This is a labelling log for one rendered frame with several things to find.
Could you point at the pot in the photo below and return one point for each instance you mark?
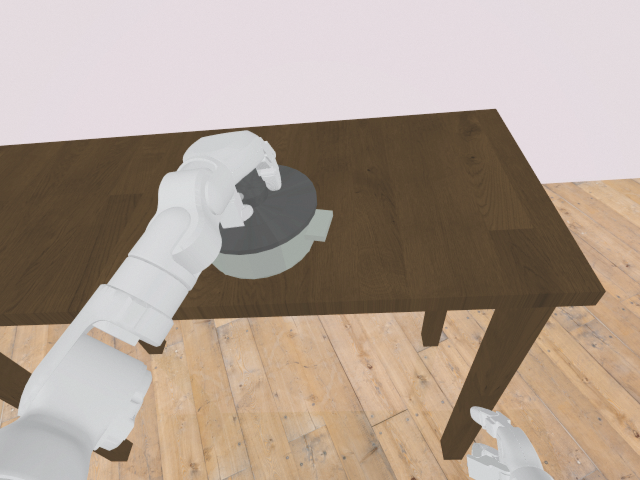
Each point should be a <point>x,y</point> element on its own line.
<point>279,259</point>

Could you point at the left robot hand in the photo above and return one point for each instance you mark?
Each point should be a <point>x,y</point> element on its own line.
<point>241,152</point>

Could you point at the left robot forearm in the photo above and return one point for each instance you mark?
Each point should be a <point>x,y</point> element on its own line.
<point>180,241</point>

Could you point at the table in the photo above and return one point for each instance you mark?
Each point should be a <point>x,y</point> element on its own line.
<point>431,212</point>

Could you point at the lid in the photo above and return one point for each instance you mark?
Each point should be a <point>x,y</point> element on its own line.
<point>284,214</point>

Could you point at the right robot hand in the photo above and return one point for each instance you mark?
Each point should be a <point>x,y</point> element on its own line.
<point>514,448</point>

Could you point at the knob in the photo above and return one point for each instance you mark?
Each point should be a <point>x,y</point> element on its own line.
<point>254,190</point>

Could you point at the robot left upper arm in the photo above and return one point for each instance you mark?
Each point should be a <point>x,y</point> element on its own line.
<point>89,401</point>

